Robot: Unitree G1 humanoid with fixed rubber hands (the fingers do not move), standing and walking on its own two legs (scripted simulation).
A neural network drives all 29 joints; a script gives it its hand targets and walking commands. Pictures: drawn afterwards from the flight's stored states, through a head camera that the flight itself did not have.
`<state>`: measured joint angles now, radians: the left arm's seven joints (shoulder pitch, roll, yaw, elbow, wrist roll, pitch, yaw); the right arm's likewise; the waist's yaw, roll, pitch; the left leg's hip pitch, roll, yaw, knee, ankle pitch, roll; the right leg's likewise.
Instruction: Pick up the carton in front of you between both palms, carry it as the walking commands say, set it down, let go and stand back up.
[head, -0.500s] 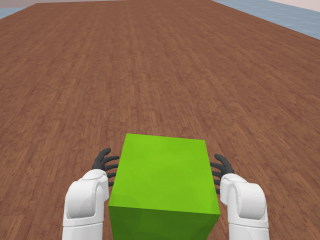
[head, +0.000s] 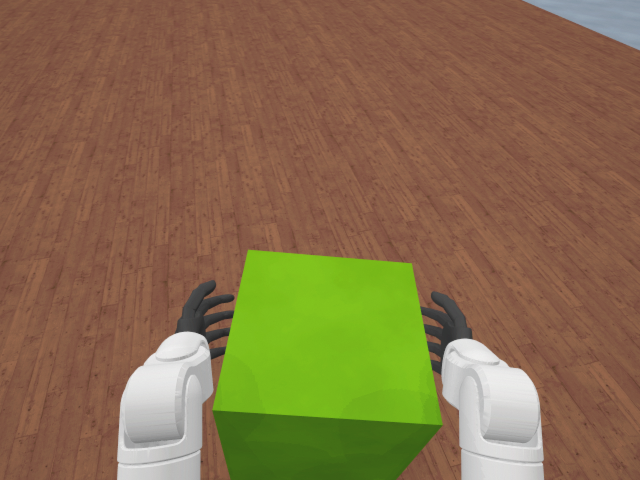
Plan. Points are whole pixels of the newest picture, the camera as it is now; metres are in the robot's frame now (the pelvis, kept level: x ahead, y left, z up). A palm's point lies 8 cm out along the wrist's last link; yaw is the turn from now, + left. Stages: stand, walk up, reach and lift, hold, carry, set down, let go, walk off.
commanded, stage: carry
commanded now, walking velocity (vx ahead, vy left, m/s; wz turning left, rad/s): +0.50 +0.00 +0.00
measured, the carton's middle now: (319, 376) +0.28 -0.01 -0.01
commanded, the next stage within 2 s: none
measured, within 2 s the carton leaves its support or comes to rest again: neither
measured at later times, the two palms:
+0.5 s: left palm (238, 169) +0.59 +0.11 +0.10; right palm (411, 174) +0.59 -0.19 +0.09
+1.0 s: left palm (248, 91) +0.93 +0.12 +0.09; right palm (376, 98) +0.91 -0.18 +0.08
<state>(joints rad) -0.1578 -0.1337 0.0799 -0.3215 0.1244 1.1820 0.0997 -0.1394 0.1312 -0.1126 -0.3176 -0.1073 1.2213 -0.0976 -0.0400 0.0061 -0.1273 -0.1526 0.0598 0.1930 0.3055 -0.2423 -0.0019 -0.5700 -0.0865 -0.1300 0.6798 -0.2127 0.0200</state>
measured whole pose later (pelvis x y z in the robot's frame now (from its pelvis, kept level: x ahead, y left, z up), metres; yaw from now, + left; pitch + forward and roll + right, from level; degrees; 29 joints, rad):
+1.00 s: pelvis +0.66 -0.03 +0.00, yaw -1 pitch +3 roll +0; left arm -0.13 -0.13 0.07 -0.37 0.13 1.16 0.10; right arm -0.13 0.13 -0.09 -0.34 -0.11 1.20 -0.09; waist -0.01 0.01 -0.09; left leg 0.00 0.04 0.22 0.24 -0.29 -0.01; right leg -0.55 -0.10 -0.15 0.56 -0.05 0.01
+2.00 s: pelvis +1.34 -0.06 -0.01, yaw +0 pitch +3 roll +0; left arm -0.14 -0.13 0.07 -0.41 0.12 1.17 0.10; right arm -0.13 0.13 -0.09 -0.39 -0.11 1.21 -0.09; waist -0.01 0.01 -0.09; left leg 0.04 0.06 0.21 0.26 -0.35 -0.03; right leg -0.51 -0.09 -0.19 0.50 -0.06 0.01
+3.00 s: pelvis +1.90 -0.08 -0.01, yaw +0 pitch +3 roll +0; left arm -0.21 -0.14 0.09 -0.30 0.13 1.19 0.09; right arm -0.17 0.13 -0.12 -0.33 -0.14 1.26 -0.09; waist -0.01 0.04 -0.12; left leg -0.16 0.08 0.17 0.47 -0.34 -0.02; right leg -0.28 -0.03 -0.18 0.46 -0.23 -0.04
